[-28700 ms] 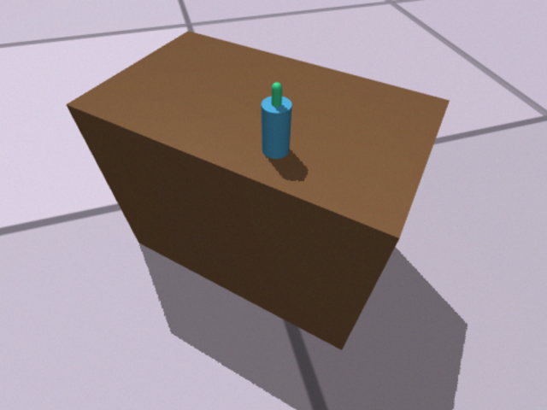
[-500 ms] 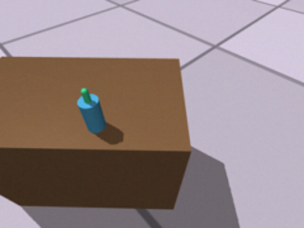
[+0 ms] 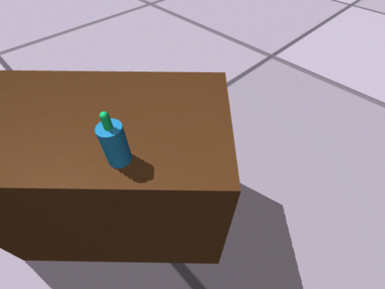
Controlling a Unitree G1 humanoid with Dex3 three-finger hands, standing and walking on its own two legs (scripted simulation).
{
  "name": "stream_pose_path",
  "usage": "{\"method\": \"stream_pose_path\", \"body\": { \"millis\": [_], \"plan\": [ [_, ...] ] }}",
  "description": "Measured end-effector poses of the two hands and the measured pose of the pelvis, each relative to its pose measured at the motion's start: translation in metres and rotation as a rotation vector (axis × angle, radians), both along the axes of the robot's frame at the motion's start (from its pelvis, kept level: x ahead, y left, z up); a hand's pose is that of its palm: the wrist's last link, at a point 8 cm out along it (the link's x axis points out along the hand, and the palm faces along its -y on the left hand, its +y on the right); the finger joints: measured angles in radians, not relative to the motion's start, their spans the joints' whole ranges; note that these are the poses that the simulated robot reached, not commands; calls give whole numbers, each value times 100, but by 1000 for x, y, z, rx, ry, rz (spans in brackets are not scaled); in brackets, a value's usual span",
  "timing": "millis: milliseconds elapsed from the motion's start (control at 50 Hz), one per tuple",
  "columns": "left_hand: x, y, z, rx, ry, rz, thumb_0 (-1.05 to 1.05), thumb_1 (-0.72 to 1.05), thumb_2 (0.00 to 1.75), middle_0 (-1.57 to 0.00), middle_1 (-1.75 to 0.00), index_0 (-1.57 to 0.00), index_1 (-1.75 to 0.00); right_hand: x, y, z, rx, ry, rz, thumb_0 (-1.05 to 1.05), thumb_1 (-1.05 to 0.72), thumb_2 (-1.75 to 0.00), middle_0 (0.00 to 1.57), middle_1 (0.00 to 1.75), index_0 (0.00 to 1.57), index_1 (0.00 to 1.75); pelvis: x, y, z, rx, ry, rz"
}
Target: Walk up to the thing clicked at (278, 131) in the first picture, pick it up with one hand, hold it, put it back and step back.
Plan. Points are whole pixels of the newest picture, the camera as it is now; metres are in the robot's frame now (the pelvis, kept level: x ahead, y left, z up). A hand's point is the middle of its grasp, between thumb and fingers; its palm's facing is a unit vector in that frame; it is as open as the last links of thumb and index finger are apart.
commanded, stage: stand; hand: left
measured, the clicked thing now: (112, 138) +0.48 +0.22 +0.01
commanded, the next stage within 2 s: step back in 0.60 s
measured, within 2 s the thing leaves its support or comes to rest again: neither
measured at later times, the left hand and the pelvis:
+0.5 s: hand out of the picture +0.08 +0.25 -0.16, palm faces -0.03 -0.94 -0.34, open 7.4 cm; pelvis +0.01 +0.00 +0.00, yaw +0 degrees
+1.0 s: hand out of the picture +0.10 +0.33 -0.19, palm faces -0.01 -0.94 -0.35, open 7.4 cm; pelvis -0.05 +0.07 -0.02, yaw +1 degrees
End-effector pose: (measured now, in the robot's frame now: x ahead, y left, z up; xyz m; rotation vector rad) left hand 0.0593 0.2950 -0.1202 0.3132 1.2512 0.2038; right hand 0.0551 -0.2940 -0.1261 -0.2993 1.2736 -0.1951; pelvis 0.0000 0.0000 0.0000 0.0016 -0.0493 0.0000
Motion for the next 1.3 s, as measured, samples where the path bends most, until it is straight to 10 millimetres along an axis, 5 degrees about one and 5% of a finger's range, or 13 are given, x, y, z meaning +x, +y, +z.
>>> {"method": "stream_pose_path", "body": {
  "millis": [640,800,980,1120,1300],
  "plan": [
    [16,2,-1,-2,-8,6,1,91,90,-20,-30,-20,-30,12,-3,1,-8,0,-2,0,-90,-90,20,30,20,30,7,0,-2,-4,19,-2],
    [15,32,-7,35,-22,-13,1,91,90,-20,-30,-21,-30,6,-2,0,-61,-6,-6,0,-90,-90,20,30,20,30,-21,23,-11,1,23,-6],
    [36,79,-32,16,-121,-35,1,91,90,-20,-30,-20,-30,-48,40,5,-128,55,-1,0,-91,-90,20,30,20,30,-48,67,-26,-14,16,5],
    [11,86,-26,-18,-81,-56,0,91,90,-20,-30,-20,-30,-70,68,20,-128,40,-30,0,-90,-90,20,30,20,30,-63,85,-11,-31,35,-17],
    [-43,98,-24,25,5,-88,1,91,90,-20,-30,-20,-30,-72,80,3,-84,-103,-49,0,-90,-90,20,30,20,30,-93,94,-20,4,11,-73]
  ]
}}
